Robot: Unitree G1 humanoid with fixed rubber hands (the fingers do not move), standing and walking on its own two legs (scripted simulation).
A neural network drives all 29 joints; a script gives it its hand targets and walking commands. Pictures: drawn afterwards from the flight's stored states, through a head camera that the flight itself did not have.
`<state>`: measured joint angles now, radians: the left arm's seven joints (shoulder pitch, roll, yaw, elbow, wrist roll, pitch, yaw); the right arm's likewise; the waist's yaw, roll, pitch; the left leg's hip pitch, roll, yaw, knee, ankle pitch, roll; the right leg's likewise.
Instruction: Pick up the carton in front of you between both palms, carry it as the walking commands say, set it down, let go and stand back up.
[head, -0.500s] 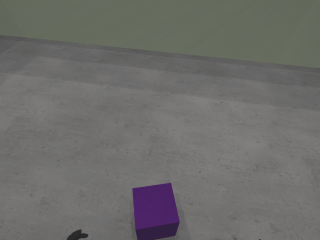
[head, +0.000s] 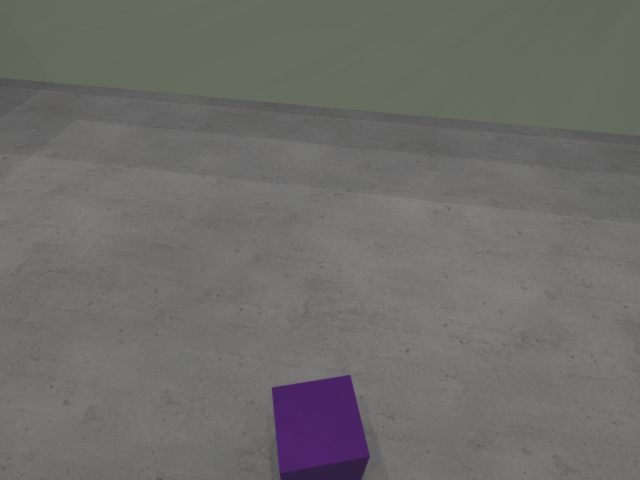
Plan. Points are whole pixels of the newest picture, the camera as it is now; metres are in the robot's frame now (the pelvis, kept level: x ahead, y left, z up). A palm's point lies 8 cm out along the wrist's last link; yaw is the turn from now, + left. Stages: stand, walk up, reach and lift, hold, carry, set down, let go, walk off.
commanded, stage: stand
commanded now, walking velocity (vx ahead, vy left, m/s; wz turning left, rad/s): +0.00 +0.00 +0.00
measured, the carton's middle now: (317, 436) +0.39 +0.02 -0.64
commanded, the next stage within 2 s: none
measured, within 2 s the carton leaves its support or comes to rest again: neither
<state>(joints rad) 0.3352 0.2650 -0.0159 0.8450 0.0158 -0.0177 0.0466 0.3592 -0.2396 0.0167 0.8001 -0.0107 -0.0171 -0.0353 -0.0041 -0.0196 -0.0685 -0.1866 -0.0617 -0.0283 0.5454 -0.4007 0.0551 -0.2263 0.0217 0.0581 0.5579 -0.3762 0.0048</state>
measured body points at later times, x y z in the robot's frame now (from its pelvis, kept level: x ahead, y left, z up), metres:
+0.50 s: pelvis -0.02 +0.01 +0.01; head -0.03 +0.02 +0.46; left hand -0.04 +0.24 -0.16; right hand -0.04 -0.23 -0.14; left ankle -0.08 +0.09 -0.73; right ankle -0.05 -0.13 -0.73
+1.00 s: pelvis -0.04 +0.02 +0.01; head -0.04 +0.03 +0.46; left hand -0.08 +0.23 -0.16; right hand -0.08 -0.20 -0.15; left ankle -0.08 +0.09 -0.73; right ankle -0.05 -0.13 -0.73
